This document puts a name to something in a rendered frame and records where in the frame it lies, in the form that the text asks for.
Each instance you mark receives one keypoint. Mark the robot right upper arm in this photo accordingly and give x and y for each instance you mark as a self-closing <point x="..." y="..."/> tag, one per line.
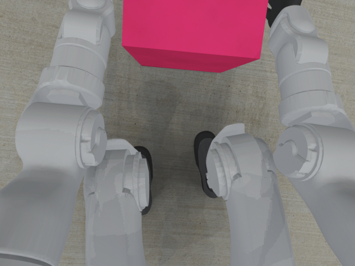
<point x="319" y="161"/>

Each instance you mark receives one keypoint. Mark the robot right forearm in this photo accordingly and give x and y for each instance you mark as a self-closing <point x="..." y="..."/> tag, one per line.
<point x="304" y="75"/>

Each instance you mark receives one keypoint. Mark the left robot shin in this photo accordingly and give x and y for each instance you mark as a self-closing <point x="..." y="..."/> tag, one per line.
<point x="90" y="174"/>

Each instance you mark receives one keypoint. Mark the left robot foot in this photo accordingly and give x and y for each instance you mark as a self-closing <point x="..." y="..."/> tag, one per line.
<point x="146" y="154"/>

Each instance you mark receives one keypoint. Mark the robot left forearm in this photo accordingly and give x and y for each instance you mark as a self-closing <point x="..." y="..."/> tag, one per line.
<point x="80" y="55"/>

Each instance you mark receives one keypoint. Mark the carton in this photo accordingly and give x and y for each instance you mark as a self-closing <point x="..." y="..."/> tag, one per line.
<point x="201" y="35"/>

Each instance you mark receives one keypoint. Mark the right robot hand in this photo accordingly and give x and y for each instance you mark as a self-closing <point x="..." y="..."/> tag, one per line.
<point x="277" y="6"/>

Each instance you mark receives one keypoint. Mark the robot left upper arm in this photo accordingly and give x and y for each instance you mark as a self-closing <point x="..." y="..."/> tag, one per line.
<point x="56" y="143"/>

